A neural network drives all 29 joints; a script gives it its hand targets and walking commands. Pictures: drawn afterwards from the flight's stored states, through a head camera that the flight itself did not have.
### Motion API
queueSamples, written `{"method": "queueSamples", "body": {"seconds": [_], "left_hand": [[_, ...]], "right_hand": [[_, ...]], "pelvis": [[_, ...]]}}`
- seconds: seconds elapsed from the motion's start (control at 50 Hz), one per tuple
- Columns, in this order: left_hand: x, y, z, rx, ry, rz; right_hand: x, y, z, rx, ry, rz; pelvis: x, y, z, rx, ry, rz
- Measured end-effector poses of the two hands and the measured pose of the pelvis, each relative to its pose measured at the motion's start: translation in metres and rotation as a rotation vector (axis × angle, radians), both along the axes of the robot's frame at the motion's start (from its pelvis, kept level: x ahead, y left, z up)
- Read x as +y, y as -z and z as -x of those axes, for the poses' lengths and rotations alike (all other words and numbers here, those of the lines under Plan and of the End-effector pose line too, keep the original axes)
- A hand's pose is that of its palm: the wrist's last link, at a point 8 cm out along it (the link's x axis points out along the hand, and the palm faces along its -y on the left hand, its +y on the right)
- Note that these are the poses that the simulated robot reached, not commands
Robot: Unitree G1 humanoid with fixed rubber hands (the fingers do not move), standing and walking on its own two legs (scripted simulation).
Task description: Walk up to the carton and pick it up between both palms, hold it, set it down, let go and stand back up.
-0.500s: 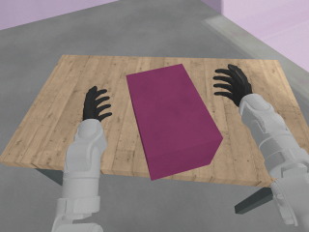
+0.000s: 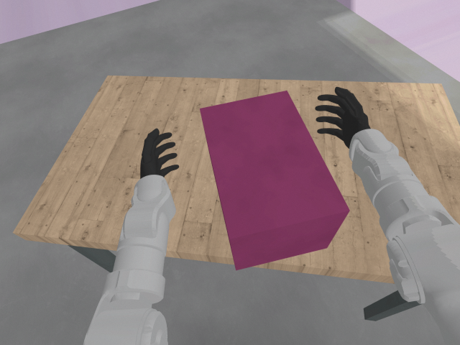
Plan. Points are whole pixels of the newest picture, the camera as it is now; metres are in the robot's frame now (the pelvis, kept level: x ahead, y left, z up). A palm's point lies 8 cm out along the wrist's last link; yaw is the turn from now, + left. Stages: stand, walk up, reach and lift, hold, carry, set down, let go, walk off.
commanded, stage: reach and lift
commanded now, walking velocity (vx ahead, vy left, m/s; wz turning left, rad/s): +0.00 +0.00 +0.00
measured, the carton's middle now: (262, 177) +0.45 +0.04 -0.02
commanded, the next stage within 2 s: none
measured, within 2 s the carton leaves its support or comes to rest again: neither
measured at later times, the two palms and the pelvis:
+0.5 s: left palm (174, 199) +0.37 +0.20 +0.00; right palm (347, 157) +0.48 -0.11 +0.03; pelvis -0.01 +0.00 -0.01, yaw -1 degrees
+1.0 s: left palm (184, 198) +0.37 +0.18 +0.00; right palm (327, 164) +0.48 -0.08 +0.01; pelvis +0.00 +0.00 -0.01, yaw -1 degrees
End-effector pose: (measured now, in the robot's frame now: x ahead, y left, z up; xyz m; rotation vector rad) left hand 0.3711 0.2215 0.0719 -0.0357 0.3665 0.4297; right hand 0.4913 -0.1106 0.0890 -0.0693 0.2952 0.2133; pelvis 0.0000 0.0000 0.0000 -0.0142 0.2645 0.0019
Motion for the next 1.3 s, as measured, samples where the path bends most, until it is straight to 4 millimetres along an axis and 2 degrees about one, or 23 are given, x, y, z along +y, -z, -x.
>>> {"method": "queueSamples", "body": {"seconds": [0.18,0.3,0.6,0.72,0.82,0.96,1.3], "left_hand": [[-0.006,0.055,0.014,0.009,0.004,0.008],[-0.012,0.077,0.019,0.006,-0.004,0.029],[-0.027,0.062,-0.003,-0.054,0.029,0.003],[-0.033,0.066,-0.007,-0.049,0.038,0.015],[-0.043,0.073,-0.007,-0.048,0.044,0.03],[-0.038,0.075,-0.004,-0.061,-0.002,0.011],[-0.037,0.075,0.007,-0.062,-0.002,-0.004]], "right_hand": [[0.004,0.05,0.015,0.038,-0.004,0.02],[-0.004,0.052,0.011,0.003,0.016,0.027],[-0.003,0.064,0.009,0.009,0.014,0.002],[-0.001,0.068,0.009,0.014,0.018,0.001],[0.012,0.072,0.011,0.01,0.002,-0.002],[0.028,0.078,0.016,0.0,0.002,0.002],[0.031,0.077,0.025,-0.037,-0.019,0.052]], "pelvis": [[0.001,0.004,0.003,0.064,0.008,0.003],[0.001,0.01,0.006,0.131,0.02,0.004],[0.0,0.015,0.007,0.17,0.024,-0.002],[-0.001,0.016,0.006,0.167,0.026,-0.005],[-0.001,0.017,0.005,0.169,0.026,-0.005],[-0.001,0.015,0.005,0.161,0.018,-0.001],[0.001,0.003,-0.01,0.111,0.016,-0.004]]}}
